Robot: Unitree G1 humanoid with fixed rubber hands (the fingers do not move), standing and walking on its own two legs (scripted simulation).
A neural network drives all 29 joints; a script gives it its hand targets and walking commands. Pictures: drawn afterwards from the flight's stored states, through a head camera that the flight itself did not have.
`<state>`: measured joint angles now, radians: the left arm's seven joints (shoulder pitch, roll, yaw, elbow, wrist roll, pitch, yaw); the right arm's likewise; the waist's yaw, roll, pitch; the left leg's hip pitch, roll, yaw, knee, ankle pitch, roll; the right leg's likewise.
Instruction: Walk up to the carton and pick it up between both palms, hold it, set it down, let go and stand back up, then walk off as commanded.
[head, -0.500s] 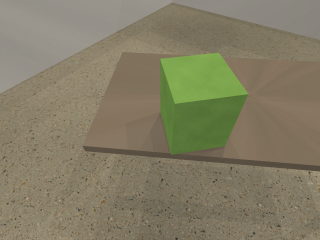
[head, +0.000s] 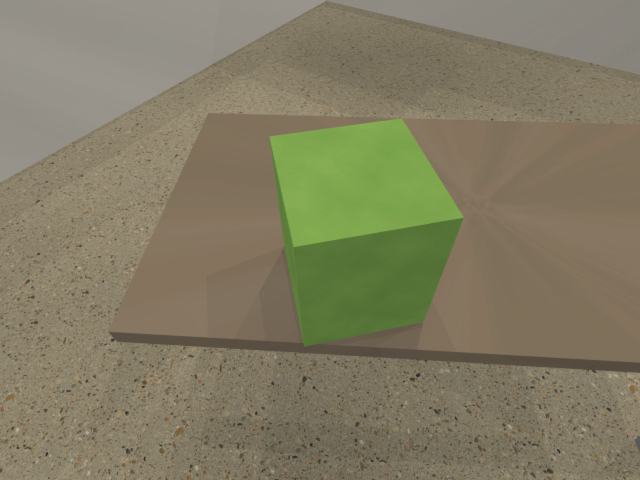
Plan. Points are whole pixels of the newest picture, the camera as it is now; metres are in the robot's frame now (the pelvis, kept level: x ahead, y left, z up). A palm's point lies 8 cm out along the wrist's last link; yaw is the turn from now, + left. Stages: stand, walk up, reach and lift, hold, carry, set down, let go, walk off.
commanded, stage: walk up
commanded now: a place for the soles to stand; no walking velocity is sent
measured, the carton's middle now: (351, 235) +0.46 -0.02 +0.02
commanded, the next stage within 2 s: stand in 1.26 s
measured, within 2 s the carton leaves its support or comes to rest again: neither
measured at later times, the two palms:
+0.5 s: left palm out of the picture +0.15 +0.28 -0.09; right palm (604, 469) +0.17 -0.32 -0.09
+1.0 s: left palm out of the picture +0.11 +0.25 -0.10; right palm out of the picture +0.05 -0.33 -0.10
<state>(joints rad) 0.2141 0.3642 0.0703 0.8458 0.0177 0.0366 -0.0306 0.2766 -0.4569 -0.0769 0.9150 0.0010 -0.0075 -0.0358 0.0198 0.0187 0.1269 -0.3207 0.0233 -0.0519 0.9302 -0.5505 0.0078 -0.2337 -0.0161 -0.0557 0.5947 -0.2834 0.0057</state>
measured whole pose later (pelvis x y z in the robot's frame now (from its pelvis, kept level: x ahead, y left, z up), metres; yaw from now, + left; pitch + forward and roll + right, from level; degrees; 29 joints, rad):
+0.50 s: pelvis +0.05 -0.02 +0.02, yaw -1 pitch -2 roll +0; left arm 0.06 0.38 0.01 1.10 -0.02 -0.02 0.01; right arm 0.00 -0.36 -0.01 1.10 0.02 -0.01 -0.01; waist 0.02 0.01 0.08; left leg -0.09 0.04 0.03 0.32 -0.18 -0.03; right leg -0.07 0.01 -0.04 0.32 -0.21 -0.02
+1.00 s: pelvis +0.04 -0.03 +0.03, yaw -3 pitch -2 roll +0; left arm 0.12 0.30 0.03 1.16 -0.01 -0.02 0.01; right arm 0.15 -0.34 -0.03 1.21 0.01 -0.02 -0.01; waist -0.01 0.00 0.06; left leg -0.08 0.06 0.05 0.26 -0.13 -0.04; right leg -0.08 0.03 -0.01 0.27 -0.16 -0.03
